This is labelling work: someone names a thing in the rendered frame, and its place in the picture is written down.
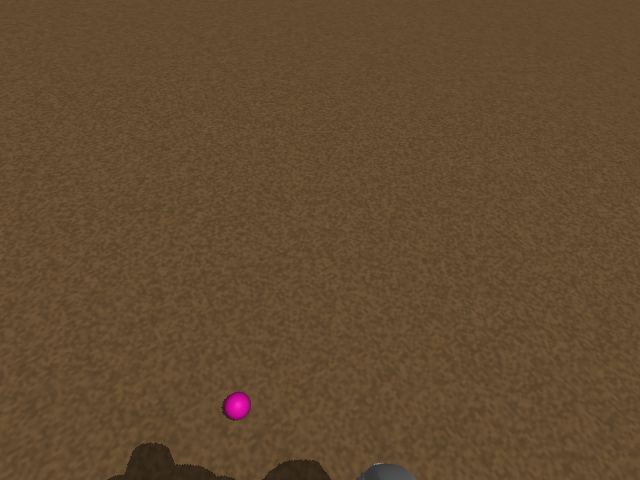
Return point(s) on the ball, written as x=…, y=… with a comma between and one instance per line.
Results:
x=237, y=405

